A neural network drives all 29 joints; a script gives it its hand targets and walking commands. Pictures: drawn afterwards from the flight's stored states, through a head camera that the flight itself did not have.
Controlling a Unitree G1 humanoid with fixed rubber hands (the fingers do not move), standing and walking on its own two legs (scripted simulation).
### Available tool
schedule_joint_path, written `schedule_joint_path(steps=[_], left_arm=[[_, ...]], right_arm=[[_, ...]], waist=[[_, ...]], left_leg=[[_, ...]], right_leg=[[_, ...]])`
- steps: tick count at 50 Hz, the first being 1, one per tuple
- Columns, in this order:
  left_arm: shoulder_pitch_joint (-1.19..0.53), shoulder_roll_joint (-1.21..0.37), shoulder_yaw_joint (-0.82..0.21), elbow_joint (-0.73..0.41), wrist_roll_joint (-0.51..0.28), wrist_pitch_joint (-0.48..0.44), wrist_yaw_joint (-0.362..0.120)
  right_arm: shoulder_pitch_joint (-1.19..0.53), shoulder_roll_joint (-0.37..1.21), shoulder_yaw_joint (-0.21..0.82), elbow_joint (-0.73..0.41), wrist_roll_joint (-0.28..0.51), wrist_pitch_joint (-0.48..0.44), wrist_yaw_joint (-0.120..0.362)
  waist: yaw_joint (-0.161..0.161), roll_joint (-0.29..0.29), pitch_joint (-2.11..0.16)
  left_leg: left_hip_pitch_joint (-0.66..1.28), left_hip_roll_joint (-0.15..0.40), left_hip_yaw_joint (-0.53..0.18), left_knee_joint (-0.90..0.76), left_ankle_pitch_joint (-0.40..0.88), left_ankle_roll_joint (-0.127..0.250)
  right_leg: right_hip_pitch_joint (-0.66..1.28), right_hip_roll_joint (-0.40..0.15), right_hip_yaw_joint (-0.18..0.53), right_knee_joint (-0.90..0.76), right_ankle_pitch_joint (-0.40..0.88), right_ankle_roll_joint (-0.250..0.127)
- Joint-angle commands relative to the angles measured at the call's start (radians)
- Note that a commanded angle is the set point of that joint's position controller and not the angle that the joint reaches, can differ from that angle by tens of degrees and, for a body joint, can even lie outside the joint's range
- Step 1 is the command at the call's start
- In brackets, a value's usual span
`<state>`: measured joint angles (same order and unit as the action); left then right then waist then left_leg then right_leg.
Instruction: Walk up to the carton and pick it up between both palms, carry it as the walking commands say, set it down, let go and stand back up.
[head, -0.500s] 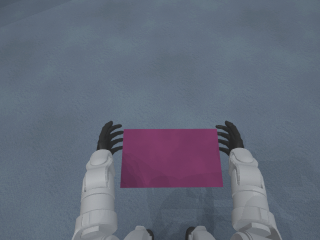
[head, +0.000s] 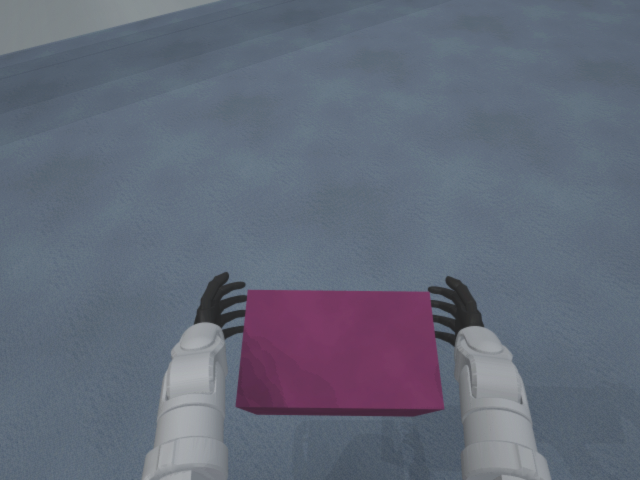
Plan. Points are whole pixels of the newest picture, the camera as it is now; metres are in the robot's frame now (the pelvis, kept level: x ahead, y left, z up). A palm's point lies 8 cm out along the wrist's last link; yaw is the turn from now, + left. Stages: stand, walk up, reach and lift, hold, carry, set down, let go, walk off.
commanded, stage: reach and lift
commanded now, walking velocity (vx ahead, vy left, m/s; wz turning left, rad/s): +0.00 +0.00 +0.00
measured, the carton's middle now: (336, 357) +0.32 +0.01 -0.09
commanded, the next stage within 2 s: hold in 1.66 s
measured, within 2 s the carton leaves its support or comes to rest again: neither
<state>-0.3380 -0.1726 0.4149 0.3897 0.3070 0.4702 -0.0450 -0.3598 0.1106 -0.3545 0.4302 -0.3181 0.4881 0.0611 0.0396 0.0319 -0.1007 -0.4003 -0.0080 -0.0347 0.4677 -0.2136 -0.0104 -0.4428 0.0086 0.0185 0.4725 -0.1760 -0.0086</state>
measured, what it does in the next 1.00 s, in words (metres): stands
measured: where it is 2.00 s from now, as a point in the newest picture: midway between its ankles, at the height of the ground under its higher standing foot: outside the picture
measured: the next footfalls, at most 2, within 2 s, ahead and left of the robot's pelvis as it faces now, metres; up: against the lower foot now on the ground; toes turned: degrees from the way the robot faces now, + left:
none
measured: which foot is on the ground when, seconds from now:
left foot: down 0.00-1.00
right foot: down 0.00-1.00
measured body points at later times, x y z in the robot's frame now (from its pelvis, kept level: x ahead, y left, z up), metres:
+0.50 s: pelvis +0.01 +0.01 +0.01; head -0.03 +0.00 +0.46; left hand +0.31 +0.18 +0.06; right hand +0.32 -0.16 +0.05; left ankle +0.01 +0.13 -0.74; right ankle +0.03 -0.11 -0.74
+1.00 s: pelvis +0.01 +0.00 +0.01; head -0.02 +0.00 +0.46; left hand +0.32 +0.17 +0.06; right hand +0.32 -0.17 +0.06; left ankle +0.01 +0.13 -0.74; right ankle +0.03 -0.11 -0.74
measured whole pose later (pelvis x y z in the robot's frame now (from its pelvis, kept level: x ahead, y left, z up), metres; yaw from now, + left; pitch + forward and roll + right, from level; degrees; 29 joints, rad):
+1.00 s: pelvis +0.01 +0.00 +0.01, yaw +0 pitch -5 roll +0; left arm -0.28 -0.15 0.30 0.22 0.33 0.71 -0.03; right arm -0.27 0.15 -0.28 0.20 -0.33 0.71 0.04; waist 0.00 0.02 0.01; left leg -0.01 0.00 -0.04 0.27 -0.17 -0.01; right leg -0.05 0.01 0.02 0.26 -0.12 0.00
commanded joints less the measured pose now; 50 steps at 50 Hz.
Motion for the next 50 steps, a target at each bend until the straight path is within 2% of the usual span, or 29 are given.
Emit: schedule_joint_path(steps=[1, 15, 27, 34, 50], left_arm=[[-0.429, -0.858, -0.547, 0.076, -0.183, 0.026, -0.264], [-0.393, -0.865, -0.635, -0.067, -0.247, 0.14, -0.242], [-0.394, -0.858, -0.636, -0.114, -0.237, 0.229, -0.234], [-0.431, -0.842, -0.639, -0.122, -0.232, 0.229, -0.24], [-0.407, -0.789, -0.663, -0.171, -0.24, 0.218, -0.251]], right_arm=[[-0.453, 0.854, 0.542, 0.024, 0.195, -0.008, 0.267], [-0.413, 0.843, 0.608, -0.118, 0.236, 0.094, 0.267], [-0.401, 0.82, 0.6, -0.181, 0.232, 0.185, 0.268], [-0.43, 0.843, 0.604, -0.19, 0.24, 0.195, 0.263], [-0.36, 0.871, 0.629, -0.218, 0.25, 0.206, 0.24]], waist=[[0.003, -0.047, -0.304], [-0.006, -0.031, -0.193], [-0.027, -0.014, -0.069], [-0.035, -0.021, -0.084], [-0.041, -0.033, -0.118]], left_leg=[[0.108, -0.091, -0.018, -0.088, 0.167, 0.019], [0.268, -0.083, -0.019, -0.176, 0.204, 0.009], [0.309, -0.07, -0.027, -0.239, 0.142, 0.006], [0.315, -0.07, -0.028, -0.235, 0.146, 0.01], [0.338, -0.085, -0.021, -0.237, 0.211, 0.014]], right_leg=[[0.326, 0.074, 0.054, -0.068, 0.163, -0.007], [0.457, 0.085, 0.058, -0.148, 0.192, -0.011], [0.48, 0.082, 0.047, -0.204, 0.127, -0.01], [0.499, 0.08, 0.045, -0.204, 0.139, -0.006], [0.549, 0.083, 0.045, -0.217, 0.236, 0.015]])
